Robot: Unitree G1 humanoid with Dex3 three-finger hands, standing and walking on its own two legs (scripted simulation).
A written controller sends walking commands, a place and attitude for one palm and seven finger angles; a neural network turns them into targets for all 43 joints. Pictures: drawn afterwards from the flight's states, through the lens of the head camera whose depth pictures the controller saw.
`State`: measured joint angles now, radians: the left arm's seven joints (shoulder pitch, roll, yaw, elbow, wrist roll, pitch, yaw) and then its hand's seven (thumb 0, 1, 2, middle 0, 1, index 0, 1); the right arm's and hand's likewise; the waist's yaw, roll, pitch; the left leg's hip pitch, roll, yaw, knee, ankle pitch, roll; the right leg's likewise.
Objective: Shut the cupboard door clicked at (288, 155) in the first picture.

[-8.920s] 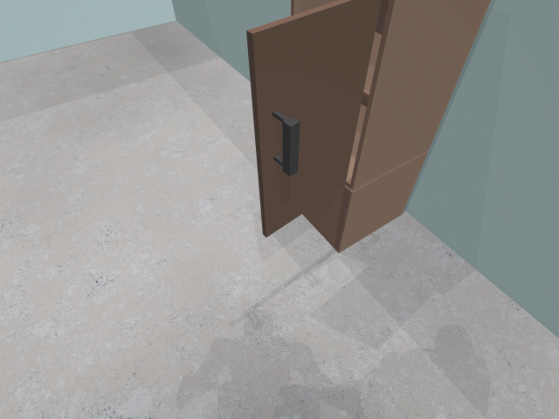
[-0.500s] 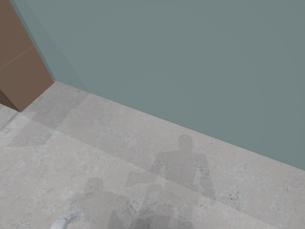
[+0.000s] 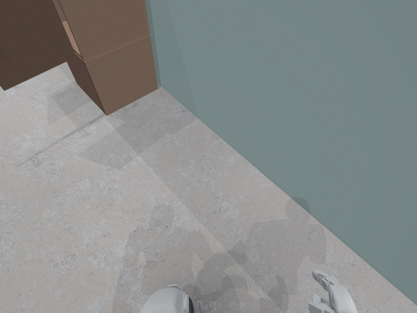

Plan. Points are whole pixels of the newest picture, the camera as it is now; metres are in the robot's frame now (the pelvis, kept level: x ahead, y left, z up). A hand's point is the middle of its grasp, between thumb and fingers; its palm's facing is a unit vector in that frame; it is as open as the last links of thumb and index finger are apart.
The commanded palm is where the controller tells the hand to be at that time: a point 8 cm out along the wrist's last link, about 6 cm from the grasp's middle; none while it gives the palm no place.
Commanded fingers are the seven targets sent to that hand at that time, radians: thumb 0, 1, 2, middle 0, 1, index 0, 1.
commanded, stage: walk to a spot facing it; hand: left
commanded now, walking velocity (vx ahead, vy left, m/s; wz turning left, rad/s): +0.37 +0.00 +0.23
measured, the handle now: out of the picture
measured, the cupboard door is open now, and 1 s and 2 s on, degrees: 96 96 96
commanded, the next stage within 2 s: turn to face it in 1.12 s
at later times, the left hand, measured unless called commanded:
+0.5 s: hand (162, 193) +0.38 +0.15 -0.13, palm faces +0.03 -0.99 -0.17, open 7.4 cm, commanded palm none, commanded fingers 0.00 0.90 0.90 -0.20 -0.30 -0.20 -0.30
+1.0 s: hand (135, 218) +0.33 +0.21 -0.17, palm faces +0.35 -0.92 -0.15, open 7.4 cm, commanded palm none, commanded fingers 0.00 0.90 0.90 -0.20 -0.30 -0.20 -0.30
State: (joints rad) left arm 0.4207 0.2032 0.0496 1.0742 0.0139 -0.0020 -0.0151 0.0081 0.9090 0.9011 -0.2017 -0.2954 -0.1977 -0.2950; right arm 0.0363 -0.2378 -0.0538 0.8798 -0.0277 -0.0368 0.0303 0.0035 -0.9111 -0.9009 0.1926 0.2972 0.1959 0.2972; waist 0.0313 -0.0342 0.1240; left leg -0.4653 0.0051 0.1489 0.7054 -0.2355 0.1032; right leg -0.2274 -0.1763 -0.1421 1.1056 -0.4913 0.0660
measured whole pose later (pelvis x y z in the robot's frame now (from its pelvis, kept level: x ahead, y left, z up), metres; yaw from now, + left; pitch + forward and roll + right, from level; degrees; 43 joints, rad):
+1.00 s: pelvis +0.44 +0.06 +0.01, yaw +16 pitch +0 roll -1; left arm 0.38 0.20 0.05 1.13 0.02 -0.01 -0.01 0.00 0.92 0.90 -0.20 -0.29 -0.19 -0.29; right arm 0.12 -0.20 -0.06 0.95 -0.03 -0.06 0.01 0.00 -0.92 -0.90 0.19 0.30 0.20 0.30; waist 0.03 -0.05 0.06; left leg -0.38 0.01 0.14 0.63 -0.25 0.09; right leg -0.34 -0.12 -0.09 1.18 -0.41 0.02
